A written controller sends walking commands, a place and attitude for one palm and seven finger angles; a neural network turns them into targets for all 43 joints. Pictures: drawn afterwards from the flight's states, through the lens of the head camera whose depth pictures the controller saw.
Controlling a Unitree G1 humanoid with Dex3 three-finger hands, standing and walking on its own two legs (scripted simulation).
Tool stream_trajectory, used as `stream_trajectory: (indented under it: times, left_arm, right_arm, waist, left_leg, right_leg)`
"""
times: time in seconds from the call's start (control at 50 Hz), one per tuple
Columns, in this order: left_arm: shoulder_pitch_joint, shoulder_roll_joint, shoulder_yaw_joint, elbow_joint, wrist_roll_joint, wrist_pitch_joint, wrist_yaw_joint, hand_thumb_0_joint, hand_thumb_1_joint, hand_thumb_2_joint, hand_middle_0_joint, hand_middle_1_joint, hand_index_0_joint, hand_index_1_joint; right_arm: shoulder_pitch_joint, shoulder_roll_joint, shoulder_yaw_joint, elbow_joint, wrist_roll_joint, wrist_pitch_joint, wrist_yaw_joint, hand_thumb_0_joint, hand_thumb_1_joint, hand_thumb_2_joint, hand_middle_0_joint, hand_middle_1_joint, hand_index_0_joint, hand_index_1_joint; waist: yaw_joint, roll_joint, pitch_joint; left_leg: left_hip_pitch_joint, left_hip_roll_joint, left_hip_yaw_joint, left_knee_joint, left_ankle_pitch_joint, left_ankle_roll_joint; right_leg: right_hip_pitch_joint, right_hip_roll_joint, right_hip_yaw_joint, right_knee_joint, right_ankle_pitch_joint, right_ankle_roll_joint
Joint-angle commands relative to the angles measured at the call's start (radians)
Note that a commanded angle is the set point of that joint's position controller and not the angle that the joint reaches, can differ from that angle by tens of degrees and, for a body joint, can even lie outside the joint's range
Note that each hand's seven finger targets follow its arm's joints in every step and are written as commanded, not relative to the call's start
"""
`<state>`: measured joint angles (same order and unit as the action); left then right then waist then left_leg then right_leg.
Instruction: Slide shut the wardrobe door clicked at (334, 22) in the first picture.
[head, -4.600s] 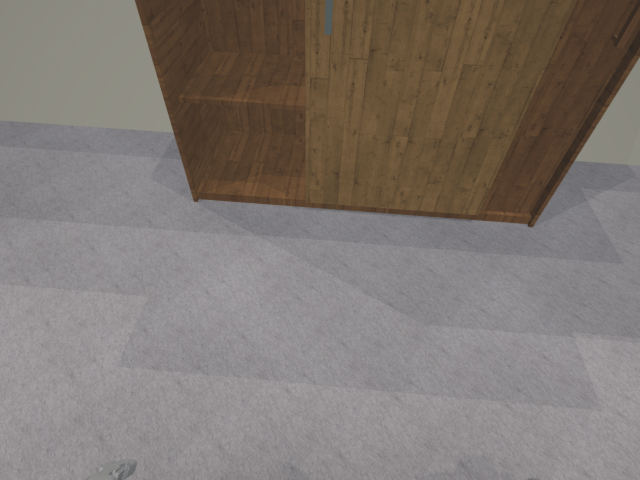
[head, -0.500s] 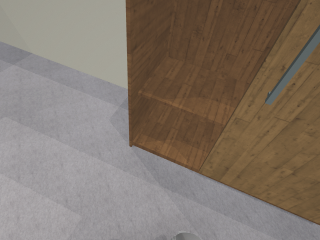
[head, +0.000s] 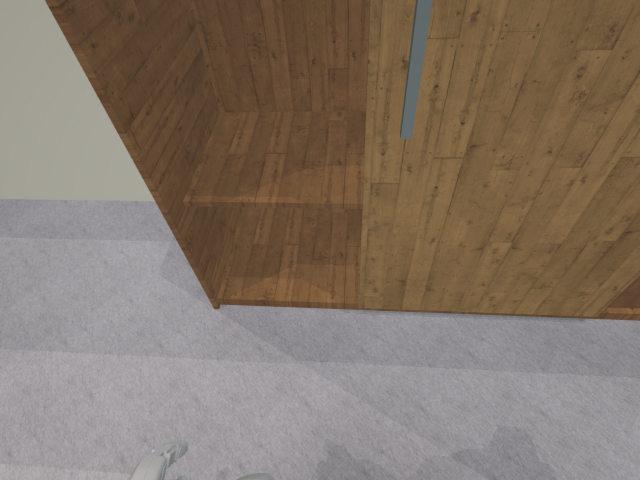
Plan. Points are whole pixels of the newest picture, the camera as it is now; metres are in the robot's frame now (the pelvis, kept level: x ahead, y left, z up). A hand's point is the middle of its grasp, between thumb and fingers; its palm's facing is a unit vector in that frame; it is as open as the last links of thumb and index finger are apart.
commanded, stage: take the last steps up to it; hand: right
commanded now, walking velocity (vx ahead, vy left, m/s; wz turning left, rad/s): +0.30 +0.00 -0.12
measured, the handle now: (416, 46) +0.70 -0.16 +0.18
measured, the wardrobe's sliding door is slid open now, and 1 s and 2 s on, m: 0.51 0.51 0.51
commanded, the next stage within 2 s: come to a stop and stand still in 0.84 s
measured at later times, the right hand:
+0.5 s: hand out of the picture +0.09 -0.15 -0.15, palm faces +0.11 +0.97 -0.22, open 7.3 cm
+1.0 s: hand out of the picture +0.15 -0.21 -0.18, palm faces +0.15 +0.98 -0.14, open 7.4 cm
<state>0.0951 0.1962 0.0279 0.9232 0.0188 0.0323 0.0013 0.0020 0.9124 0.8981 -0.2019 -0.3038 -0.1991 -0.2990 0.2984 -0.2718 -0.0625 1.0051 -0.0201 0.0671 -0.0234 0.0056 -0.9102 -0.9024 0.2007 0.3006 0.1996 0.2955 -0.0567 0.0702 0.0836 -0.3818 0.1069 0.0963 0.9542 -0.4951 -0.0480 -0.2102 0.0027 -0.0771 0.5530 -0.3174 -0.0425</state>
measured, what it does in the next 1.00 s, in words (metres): walks ahead: left foot, then right foot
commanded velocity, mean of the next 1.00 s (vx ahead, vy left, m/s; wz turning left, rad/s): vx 0.20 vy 0.03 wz -0.04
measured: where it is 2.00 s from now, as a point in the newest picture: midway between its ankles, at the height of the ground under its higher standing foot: outside the picture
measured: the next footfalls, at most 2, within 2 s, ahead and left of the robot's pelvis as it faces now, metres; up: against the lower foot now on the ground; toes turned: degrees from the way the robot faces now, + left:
left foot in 0.38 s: +0.10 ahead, +0.13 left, +0.00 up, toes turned +3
right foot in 0.84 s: +0.29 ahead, -0.14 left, +0.00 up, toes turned -13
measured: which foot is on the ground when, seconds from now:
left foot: up 0.00-0.36, down 0.38-0.86, up 0.88-1.00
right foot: down 0.00-0.38, up 0.40-0.82, down 0.84-1.00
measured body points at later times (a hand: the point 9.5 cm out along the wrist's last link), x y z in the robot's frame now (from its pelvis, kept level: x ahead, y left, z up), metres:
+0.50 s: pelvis +0.06 +0.03 +0.01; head +0.06 +0.05 +0.46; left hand +0.01 +0.27 -0.16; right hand +0.08 -0.20 -0.14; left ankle +0.06 +0.12 -0.73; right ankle +0.03 -0.09 -0.67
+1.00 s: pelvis +0.21 -0.05 +0.00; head +0.23 -0.07 +0.45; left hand +0.32 +0.17 -0.13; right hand +0.15 -0.26 -0.17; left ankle +0.15 +0.09 -0.65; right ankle +0.25 -0.13 -0.73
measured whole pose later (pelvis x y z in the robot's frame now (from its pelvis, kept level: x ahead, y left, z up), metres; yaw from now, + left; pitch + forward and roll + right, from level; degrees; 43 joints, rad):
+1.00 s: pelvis +0.21 -0.05 +0.00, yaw -4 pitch -1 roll +0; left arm 0.16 0.13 0.04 1.01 0.01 -0.06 0.03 -0.01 0.94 0.90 -0.20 -0.30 -0.20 -0.30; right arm 0.35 -0.16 -0.04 1.14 -0.02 -0.02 -0.02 0.01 -0.91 -0.90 0.20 0.30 0.20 0.30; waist -0.03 0.05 0.06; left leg -0.38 0.08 0.05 1.12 -0.40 0.01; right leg -0.27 -0.02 -0.17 0.51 -0.22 -0.06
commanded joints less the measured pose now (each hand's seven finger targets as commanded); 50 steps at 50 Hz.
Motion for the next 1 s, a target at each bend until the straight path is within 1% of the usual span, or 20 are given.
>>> stream_trajectory:
  times: [0.0,0.08,0.22,0.28,0.32,0.34,0.36,0.38,0.4,0.42,0.48,0.52,0.72,0.78,0.8,0.82,0.84,0.86,0.9,0.98]
  left_arm:
    - [0.064,0.170,0.032,-0.031,-0.001,-0.027,0.021,0.000,0.900,0.900,-0.200,-0.300,-0.200,-0.300]
    - [0.166,0.153,0.035,0.008,-0.004,-0.048,0.021,0.000,0.900,0.900,-0.200,-0.300,-0.200,-0.300]
    - [0.249,0.142,0.045,0.059,0.008,-0.061,0.020,0.000,0.900,0.900,-0.200,-0.300,-0.200,-0.300]
    - [0.238,0.140,0.046,0.077,0.008,-0.060,0.017,0.000,0.900,0.900,-0.200,-0.300,-0.200,-0.300]
    - [0.221,0.118,0.040,0.088,0.003,-0.059,0.016,0.000,0.900,0.900,-0.200,-0.300,-0.200,-0.300]
    - [0.226,0.080,0.032,0.090,-0.003,-0.064,0.014,0.000,0.900,0.900,-0.200,-0.300,-0.200,-0.300]
    - [0.227,0.023,0.018,0.069,-0.011,-0.071,0.008,0.000,0.900,0.900,-0.200,-0.300,-0.200,-0.300]
    - [0.174,0.061,0.027,0.040,0.000,-0.064,0.001,0.000,0.900,0.900,-0.200,-0.300,-0.200,-0.300]
    - [0.163,0.083,0.042,0.049,0.007,-0.061,-0.005,0.000,0.900,0.900,-0.200,-0.300,-0.200,-0.300]
    - [0.172,0.075,0.044,0.066,0.009,-0.058,-0.010,0.000,0.900,0.900,-0.200,-0.300,-0.200,-0.300]
    - [0.230,0.027,0.044,0.112,0.009,-0.046,-0.017,0.000,0.900,0.900,-0.200,-0.300,-0.200,-0.300]
    - [0.245,0.007,0.039,0.119,0.009,-0.041,-0.020,0.000,0.900,0.900,-0.200,-0.300,-0.200,-0.300]
    - [0.051,-0.016,0.023,0.050,-0.001,-0.066,-0.033,0.000,0.900,0.900,-0.200,-0.300,-0.200,-0.300]
    - [0.180,0.019,0.030,0.093,0.006,-0.078,-0.019,0.000,0.900,0.900,-0.200,-0.300,-0.200,-0.300]
    - [0.305,0.067,0.040,0.126,0.012,-0.085,-0.010,0.000,0.900,0.900,-0.200,-0.300,-0.200,-0.300]
    - [0.398,0.172,0.062,0.142,0.022,-0.094,0.003,0.000,0.900,0.900,-0.200,-0.300,-0.200,-0.300]
    - [0.449,0.223,0.069,0.149,0.006,-0.084,0.013,0.000,0.900,0.900,-0.200,-0.300,-0.200,-0.300]
    - [0.395,0.208,0.062,0.135,0.001,-0.075,0.017,0.000,0.900,0.900,-0.200,-0.300,-0.200,-0.300]
    - [0.244,0.111,0.039,0.102,0.000,-0.085,0.023,0.000,0.900,0.900,-0.200,-0.300,-0.200,-0.300]
    - [0.150,0.031,0.001,0.091,-0.008,-0.096,0.037,0.000,0.900,0.900,-0.200,-0.300,-0.200,-0.300]
  right_arm:
    - [-0.014,-0.048,-0.008,-0.058,-0.004,-0.038,0.020,0.000,-0.900,-0.900,0.200,0.300,0.200,0.300]
    - [-0.027,-0.035,0.003,-0.044,-0.012,-0.052,0.030,0.000,-0.900,-0.900,0.200,0.300,0.200,0.300]
    - [-0.102,0.014,0.012,-0.069,-0.008,-0.070,0.037,0.000,-0.900,-0.900,0.200,0.300,0.200,0.300]
    - [-0.060,0.022,0.008,-0.053,-0.006,-0.083,0.038,0.000,-0.900,-0.900,0.200,0.300,0.200,0.300]
    - [0.053,0.023,0.001,-0.005,-0.008,-0.095,0.034,0.000,-0.900,-0.900,0.200,0.300,0.200,0.300]
    - [0.118,-0.020,-0.008,0.019,-0.012,-0.106,0.027,0.000,-0.900,-0.900,0.200,0.300,0.200,0.300]
    - [0.196,-0.096,-0.024,0.038,-0.018,-0.115,0.017,0.000,-0.900,-0.900,0.200,0.300,0.200,0.300]
    - [0.242,-0.130,-0.030,0.041,-0.003,-0.108,0.009,0.000,-0.900,-0.900,0.200,0.300,0.200,0.300]
    - [0.195,-0.107,-0.027,0.036,0.002,-0.112,0.005,0.000,-0.900,-0.900,0.200,0.300,0.200,0.300]
    - [0.139,-0.074,-0.022,0.029,0.003,-0.119,0.005,0.000,-0.900,-0.900,0.200,0.300,0.200,0.300]
    - [0.081,0.013,-0.003,0.021,0.003,-0.134,0.001,0.000,-0.900,-0.900,0.200,0.300,0.200,0.300]
    - [0.085,0.022,0.005,0.032,0.003,-0.143,0.002,0.000,-0.900,-0.900,0.200,0.300,0.200,0.300]
    - [0.182,-0.001,0.007,0.104,-0.008,-0.146,-0.006,0.000,-0.900,-0.900,0.200,0.300,0.200,0.300]
    - [0.158,-0.002,0.002,0.109,-0.004,-0.135,-0.007,0.000,-0.900,-0.900,0.200,0.300,0.200,0.300]
    - [0.160,0.017,0.006,0.106,0.001,-0.132,-0.006,0.000,-0.900,-0.900,0.200,0.300,0.200,0.300]
    - [0.213,0.065,0.011,0.096,0.013,-0.128,-0.001,0.000,-0.900,-0.900,0.200,0.300,0.200,0.300]
    - [0.203,0.082,0.019,0.074,0.013,-0.128,0.001,0.000,-0.900,-0.900,0.200,0.300,0.200,0.300]
    - [0.168,0.062,0.011,0.063,0.006,-0.124,-0.002,0.000,-0.900,-0.900,0.200,0.300,0.200,0.300]
    - [0.102,0.066,0.007,0.077,0.003,-0.115,0.009,0.000,-0.900,-0.900,0.200,0.300,0.200,0.300]
    - [0.166,0.109,0.017,0.119,0.011,-0.074,0.001,0.000,-0.900,-0.900,0.200,0.300,0.200,0.300]
  waist:
    - [0.056,-0.242,-0.052]
    - [0.075,-0.178,-0.015]
    - [0.095,-0.190,0.031]
    - [0.064,-0.172,0.011]
    - [0.011,-0.118,-0.016]
    - [-0.018,-0.019,-0.032]
    - [-0.046,0.210,-0.039]
    - [-0.065,0.206,-0.005]
    - [-0.036,0.124,0.025]
    - [-0.009,0.133,0.052]
    - [0.051,-0.024,0.053]
    - [0.066,0.006,0.053]
    - [0.020,0.075,0.040]
    - [0.089,0.051,-0.019]
    - [0.136,-0.033,-0.099]
    - [0.149,-0.269,-0.218]
    - [0.152,-0.368,-0.267]
    - [0.136,-0.258,-0.213]
    - [0.095,-0.207,-0.083]
    - [0.016,-0.127,-0.057]
  left_leg:
    - [-0.142,-0.009,-0.073,0.164,0.107,-0.005]
    - [-0.182,-0.012,-0.062,0.079,0.153,-0.004]
    - [-0.087,-0.017,-0.040,-0.203,0.110,0.012]
    - [0.071,-0.047,-0.026,-0.341,0.129,0.022]
    - [0.284,-0.066,-0.013,-0.498,0.224,0.026]
    - [0.415,0.010,-0.119,-0.578,0.129,0.048]
    - [0.514,0.222,-0.431,-0.723,-0.067,0.131]
    - [0.434,0.340,-0.587,-0.844,-0.201,0.200]
    - [0.343,0.320,-0.567,-0.871,-0.282,0.216]
    - [0.288,0.283,-0.521,-0.873,-0.237,0.199]
    - [0.220,0.201,-0.275,-0.839,0.065,0.174]
    - [0.217,0.168,-0.168,-0.832,0.230,0.168]
    - [0.304,0.161,-0.082,-0.718,0.607,0.175]
    - [0.252,0.113,-0.030,-0.521,0.677,0.140]
    - [0.198,0.074,-0.009,-0.334,0.621,0.118]
    - [0.002,-0.041,0.055,-0.084,0.267,0.071]
    - [-0.119,-0.107,0.012,0.155,-0.116,0.060]
    - [-0.142,-0.062,-0.053,0.245,-0.108,0.083]
    - [-0.156,-0.006,-0.086,0.287,0.048,0.081]
    - [0.028,0.000,-0.103,0.106,0.194,0.032]
  right_leg:
    - [0.072,-0.237,0.234,-0.305,0.219,-0.113]
    - [0.108,-0.229,0.281,-0.371,0.015,-0.135]
    - [0.053,-0.248,0.321,-0.398,-0.125,-0.159]
    - [-0.022,-0.240,0.312,-0.345,-0.142,-0.143]
    - [-0.129,-0.172,0.244,-0.214,-0.185,-0.089]
    - [-0.244,-0.103,0.178,-0.066,-0.199,-0.051]
    - [-0.421,0.010,0.037,0.206,-0.218,-0.004]
    - [-0.471,-0.009,0.051,0.383,-0.264,0.002]
    - [-0.472,-0.048,0.085,0.472,-0.190,0.000]
    - [-0.467,-0.070,0.092,0.515,-0.107,0.002]
    - [-0.393,-0.106,0.077,0.525,0.037,0.026]
    - [-0.386,-0.110,0.049,0.497,0.091,0.047]
    - [-0.277,-0.082,-0.026,0.138,0.102,0.031]
    - [-0.024,-0.028,-0.060,-0.015,0.157,0.011]
    - [0.155,-0.058,-0.016,-0.070,0.221,0.001]
    - [0.367,-0.291,0.261,-0.102,0.362,-0.076]
    - [0.412,-0.440,0.459,-0.217,0.468,-0.156]
    - [0.324,-0.450,0.414,-0.244,0.381,-0.188]
    - [0.105,-0.363,0.291,-0.301,0.282,-0.149]
    - [-0.068,-0.276,0.077,-0.310,0.700,-0.084]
